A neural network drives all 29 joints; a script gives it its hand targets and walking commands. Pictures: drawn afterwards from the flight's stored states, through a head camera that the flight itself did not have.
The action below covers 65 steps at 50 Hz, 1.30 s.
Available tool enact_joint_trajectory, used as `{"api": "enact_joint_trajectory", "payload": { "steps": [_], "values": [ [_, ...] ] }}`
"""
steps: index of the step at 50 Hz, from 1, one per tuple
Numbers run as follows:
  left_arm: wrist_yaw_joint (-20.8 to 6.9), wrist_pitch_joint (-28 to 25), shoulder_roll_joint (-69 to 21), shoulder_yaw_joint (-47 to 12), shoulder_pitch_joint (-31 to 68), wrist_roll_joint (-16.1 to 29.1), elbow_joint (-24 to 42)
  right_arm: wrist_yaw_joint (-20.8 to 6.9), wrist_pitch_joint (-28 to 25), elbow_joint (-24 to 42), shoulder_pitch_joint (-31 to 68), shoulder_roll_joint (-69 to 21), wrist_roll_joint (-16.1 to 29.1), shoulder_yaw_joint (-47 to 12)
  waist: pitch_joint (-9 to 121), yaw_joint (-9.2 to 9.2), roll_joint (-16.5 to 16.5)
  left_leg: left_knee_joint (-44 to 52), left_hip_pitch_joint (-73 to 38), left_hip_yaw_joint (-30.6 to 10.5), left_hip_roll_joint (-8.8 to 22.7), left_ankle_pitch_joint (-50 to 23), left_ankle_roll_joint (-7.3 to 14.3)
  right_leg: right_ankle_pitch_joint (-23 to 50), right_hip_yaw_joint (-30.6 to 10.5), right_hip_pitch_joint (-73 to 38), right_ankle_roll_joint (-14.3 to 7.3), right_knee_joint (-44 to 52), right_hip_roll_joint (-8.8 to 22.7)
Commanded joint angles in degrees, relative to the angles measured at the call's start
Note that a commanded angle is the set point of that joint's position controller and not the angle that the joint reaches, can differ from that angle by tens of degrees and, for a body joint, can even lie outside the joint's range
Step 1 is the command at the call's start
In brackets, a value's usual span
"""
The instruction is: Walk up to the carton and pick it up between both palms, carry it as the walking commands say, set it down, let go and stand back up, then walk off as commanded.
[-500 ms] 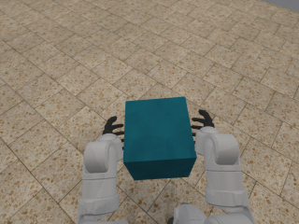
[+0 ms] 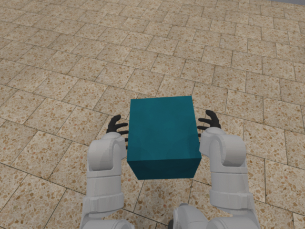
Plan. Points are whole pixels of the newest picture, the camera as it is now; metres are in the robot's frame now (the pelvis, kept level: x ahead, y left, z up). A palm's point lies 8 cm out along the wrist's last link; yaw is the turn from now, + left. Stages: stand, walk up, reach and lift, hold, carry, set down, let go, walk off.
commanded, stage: carry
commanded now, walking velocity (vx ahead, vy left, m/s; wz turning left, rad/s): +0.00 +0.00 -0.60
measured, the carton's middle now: (163, 140) +0.35 -0.01 -0.03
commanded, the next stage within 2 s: none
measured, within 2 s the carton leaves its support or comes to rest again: neither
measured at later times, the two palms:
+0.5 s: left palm (154, 166) +0.24 +0.02 +0.06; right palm (273, 194) +0.18 -0.22 +0.07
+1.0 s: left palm (220, 209) +0.15 -0.11 +0.06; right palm out of the picture +0.01 -0.31 +0.07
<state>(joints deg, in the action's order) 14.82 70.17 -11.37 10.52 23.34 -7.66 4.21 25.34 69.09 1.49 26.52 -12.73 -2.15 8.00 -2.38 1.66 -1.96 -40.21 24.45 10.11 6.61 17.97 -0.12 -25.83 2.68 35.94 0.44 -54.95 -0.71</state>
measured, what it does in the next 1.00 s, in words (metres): walks backwards, turning right: right foot, then left foot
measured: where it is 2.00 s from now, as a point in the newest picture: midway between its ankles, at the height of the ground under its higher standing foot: outside the picture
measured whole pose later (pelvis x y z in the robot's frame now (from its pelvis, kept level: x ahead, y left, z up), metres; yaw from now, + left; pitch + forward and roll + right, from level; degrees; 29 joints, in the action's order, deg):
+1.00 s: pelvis -0.18 -0.03 +0.00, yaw -31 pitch +4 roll +1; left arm 16.2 69.1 -12.9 10.4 27.3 -8.0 1.0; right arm 25.2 68.6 3.5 26.5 -12.6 -1.7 11.9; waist -2.1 3.4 -1.3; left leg -51.5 30.2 3.7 2.4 26.0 -4.6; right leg -8.1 -1.4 30.2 -1.8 -34.0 -1.7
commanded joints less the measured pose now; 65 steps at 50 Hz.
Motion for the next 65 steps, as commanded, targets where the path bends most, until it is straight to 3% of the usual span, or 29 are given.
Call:
{"api": "enact_joint_trajectory", "payload": {
  "steps": [1, 4, 5, 6, 7, 10, 17, 21, 22, 23, 24, 25, 27, 30, 35, 37, 38, 39, 43, 45, 48, 51, 52, 53, 54, 55, 57, 63, 65],
  "values": [
    [-20.17, -2.3, -61.38, -40.3, 39.89, 28.5, 11.21, -31.1, -0.59, 4.66, 31.01, -62.98, 20.88, -33.19, 32.06, -0.86, 10.66, 8.04, -18.34, -8.65, 15.87, -30.57, 3.39, 3.78, 1.27, -11.61, 0.63, 9.44, 2.44],
    [-21.2, -1.94, -62.41, -39.22, 39.63, 29.5, 8.47, -30.57, -1.05, 7.24, 31.7, -61.63, 20.86, -33.13, 31.78, -1.16, 8.61, -0.81, -11.34, -2.51, 11.66, -18.11, -1.53, 11.68, -1.84, -24.42, -0.65, 26.35, 2.49],
    [-21.94, -1.24, -61.4, -38.49, 35.7, 28.62, 3.93, -30.18, -0.82, 6.04, 31.25, -60.57, 19.88, -32.82, 29.48, -2.04, 1.27, -6.67, -1.25, -1.63, 8.12, -8.12, -4.05, 19.54, -12.85, -30.49, -3.12, 30.35, 9.68],
    [-22.15, -0.7, -59.9, -36.8, 34.56, 28.1, 1.36, -30.12, -0.4, 6.33, 32.41, -60.98, 20.2, -32.9, 28.55, -1.82, -15.57, -17.51, 13.94, -1.22, 1.0, 19.29, -6.66, 45.53, -30.55, -37.53, -7.78, 28.83, 22.0],
    [-22.53, -1.04, -59.73, -35.65, 31.68, 26.65, -2.6, -30.33, -0.43, 6.43, 33.07, -61.08, 20.26, -33.65, 28.26, -2.1, -15.73, -22.67, 16.64, -6.88, -0.26, 23.25, -6.07, 49.45, -34.01, -34.73, -12.92, 29.2, 22.4],
    [-21.93, -1.09, -60.72, -35.53, 36.9, 27.07, 0.79, -30.5, -0.31, 4.66, 34.54, -61.78, 21.87, -34.2, 30.68, -2.12, -3.48, -24.85, 14.73, -9.96, -1.24, 13.91, -5.13, 41.78, -24.78, -34.98, -9.69, 27.0, 15.37],
    [-20.68, -2.47, -59.35, -34.09, 36.35, 25.51, 4.21, -30.3, -0.24, 4.22, 34.97, -63.02, 24.19, -35.78, 34.57, -2.31, -9.03, -15.69, 8.45, -8.23, -4.05, 8.38, -3.99, 23.05, -22.32, -33.12, -9.13, 31.87, 12.98],
    [-19.88, -2.69, -59.37, -36.13, 36.36, 24.59, 5.89, -31.38, -0.5, 3.47, 32.74, -62.02, 23.85, -34.6, 36.23, -1.09, -8.51, 10.66, -15.18, -2.74, -7.74, 6.67, -0.44, 19.97, -13.69, -20.4, 0.58, 33.22, 6.21],
    [-19.93, -2.49, -59.22, -36.46, 35.5, 24.05, 6.62, -31.55, -0.57, 2.4, 29.11, -62.61, 23.16, -34.58, 36.11, 0.53, -2.53, 20.57, -28.69, -6.39, -2.35, 4.41, 2.45, 13.66, -8.54, -9.48, 4.55, 28.92, 2.92],
    [-19.72, -2.11, -58.97, -36.69, 35.8, 23.9, 6.37, -31.81, -0.69, 1.71, 28.83, -62.95, 23.52, -33.95, 36.74, 0.71, 17.72, 24.5, -33.01, -28.03, 16.58, 4.67, 7.99, 0.28, -1.72, -0.54, 5.8, 11.29, -3.21],
    [-19.73, -2.39, -59.65, -36.89, 37.14, 24.05, 6.93, -32.17, -0.9, 3.08, 30.22, -63.76, 23.35, -33.94, 29.76, -0.81, 20.2, 21.63, -28.81, -32.31, 25.78, -6.23, 10.89, -7.03, -0.24, 9.37, 3.74, -0.47, -1.41],
    [-19.88, -2.64, -59.24, -37.86, 38.53, 24.68, 6.87, -32.04, -1.56, 6.54, 34.15, -62.04, 23.67, -34.46, 30.19, -0.56, 16.59, 17.05, -25.56, -24.32, 23.27, -13.25, 12.44, -3.17, -4.64, 8.74, 2.23, -6.62, 3.29],
    [-19.64, -2.72, -61.6, -40.26, 41.58, 27.34, 10.01, -31.8, -1.38, 7.53, 33.77, -61.78, 23.01, -33.4, 30.02, -0.97, 8.28, 14.52, -25.17, -16.18, 15.61, -30.27, 6.87, 2.65, -2.96, 4.65, 1.99, -9.39, 1.97],
    [-19.69, -2.68, -61.65, -41.65, 42.65, 29.79, 13.12, -30.75, -1.2, 8.81, 33.48, -60.74, 21.69, -32.14, 31.68, -1.02, 11.44, 8.71, -25.44, -5.94, 13.17, -38.02, 3.03, 4.21, 2.27, -3.68, 3.29, 2.04, 0.62],
    [-21.43, -0.55, -61.14, -39.57, 37.37, 29.55, 2.81, -29.84, -0.68, 3.16, 27.19, -59.21, 17.17, -28.84, 30.56, -0.75, 16.69, 1.49, -23.25, -3.76, 13.78, -35.51, 0.53, 9.07, 4.72, -15.33, 1.68, 25.96, 0.24],
    [-22.51, -0.46, -60.8, -37.79, 35.17, 29.32, -0.25, -29.4, -0.86, 2.36, 26.91, -59.0, 16.13, -29.54, 31.76, -2.46, 2.31, -10.11, -5.72, -1.7, 8.96, -15.95, -4.34, 34.73, -9.26, -31.81, -1.2, 28.7, 9.62],
    [-23.01, -0.12, -60.1, -36.8, 33.88, 29.23, -3.38, -29.05, -0.73, 2.74, 27.37, -60.55, 16.42, -30.81, 30.77, -2.21, -17.7, -21.69, 11.27, -0.57, 1.76, 19.53, -7.11, 75.53, -24.12, -41.29, -5.44, 24.88, 20.66],
    [-23.14, -0.97, -60.35, -35.93, 33.36, 28.39, -4.16, -29.63, -0.71, 5.41, 31.58, -60.62, 17.95, -32.84, 31.24, -2.55, -19.11, -23.02, 15.16, -5.81, -0.02, 25.08, -6.67, 84.44, -25.34, -41.76, -11.76, 22.41, 20.64],
    [-21.88, -1.69, -60.53, -34.37, 37.34, 26.95, 1.08, -30.24, -1.32, 6.02, 36.61, -62.98, 23.04, -34.58, 33.33, -2.5, -3.33, -22.9, 14.39, -9.47, -1.14, 11.43, -5.56, 59.92, -20.18, -40.06, -8.77, 22.89, 16.06],
    [-21.09, -2.25, -60.41, -34.64, 37.53, 26.47, 3.34, -30.28, -1.28, 6.69, 37.15, -63.02, 23.89, -34.9, 35.4, -2.36, -5.58, -20.62, 11.23, -7.96, -2.47, 8.8, -5.26, 41.05, -18.49, -37.12, -8.3, 26.59, 14.42],
    [-19.86, -3.31, -59.44, -34.61, 38.18, 25.13, 5.77, -30.86, -1.26, 6.41, 37.03, -63.08, 25.58, -35.69, 34.69, -2.53, -7.82, -9.85, 5.37, -6.68, -4.47, 7.34, -4.28, 37.2, -18.33, -32.64, -8.85, 27.04, 12.75],
    [-19.2, -3.47, -59.16, -34.69, 37.51, 23.95, 8.21, -31.13, -0.72, 6.14, 35.38, -63.25, 25.48, -36.38, 36.24, -2.16, -11.82, 2.53, -6.57, -4.72, -6.37, 4.81, -2.74, 26.54, -15.97, -25.82, -4.96, 29.2, 9.76],
    [-19.09, -3.28, -58.55, -35.56, 37.73, 23.41, 8.69, -31.44, -0.82, 5.33, 34.48, -62.51, 25.03, -35.69, 36.89, -0.97, -6.48, 11.81, -14.54, -3.05, -5.63, 2.15, -1.3, 21.45, -12.21, -20.52, -1.75, 26.65, 7.74],
    [-18.77, -2.49, -58.89, -35.86, 34.7, 22.04, 6.66, -31.62, -0.45, 2.87, 30.93, -62.76, 24.31, -34.86, 37.87, 0.2, 4.68, 19.44, -25.79, -12.23, 3.05, 1.02, 2.62, 11.17, -8.07, -10.05, 1.13, 19.71, 3.92],
    [-18.62, -2.85, -58.11, -35.73, 34.27, 21.78, 7.15, -32.18, -1.02, 4.29, 31.68, -62.16, 24.85, -34.55, 38.68, -0.31, 21.33, 18.74, -31.81, -32.43, 21.95, -16.36, 8.06, -5.45, -0.92, 2.42, 2.67, 3.5, -2.15],
    [-18.45, -2.87, -58.29, -35.93, 34.01, 21.95, 6.59, -32.03, -1.24, 6.47, 32.55, -61.39, 24.91, -35.01, 35.51, -0.97, 18.12, 14.77, -28.81, -27.92, 25.59, -27.81, 13.37, -7.69, -2.69, 6.04, 2.24, -6.21, 2.3],
    [-18.83, -3.31, -60.07, -38.46, 39.25, 24.66, 10.15, -32.12, -1.26, 5.82, 31.08, -61.45, 22.83, -34.11, 33.02, -1.08, 7.81, 11.96, -24.76, -17.78, 18.25, -34.67, 8.71, -0.6, -1.95, 1.49, 1.41, -5.57, 2.91],
    [-20.41, -1.83, -60.43, -40.42, 39.32, 28.81, 8.97, -30.22, -1.37, 7.24, 30.18, -59.4, 19.05, -30.73, 32.44, -0.45, 15.67, 4.72, -20.61, -5.28, 14.51, -31.58, 2.52, 4.98, 5.67, -16.28, 0.82, 20.06, -0.44],
    [-21.74, -1.22, -60.37, -39.27, 37.21, 29.01, 5.08, -29.67, -1.26, 5.89, 27.49, -58.83, 17.24, -30.27, 31.94, -1.56, 7.49, -2.77, -11.1, -2.61, 11.24, -18.18, -1.78, 14.43, -2.74, -27.09, -0.82, 31.33, 4.67]
  ]
}}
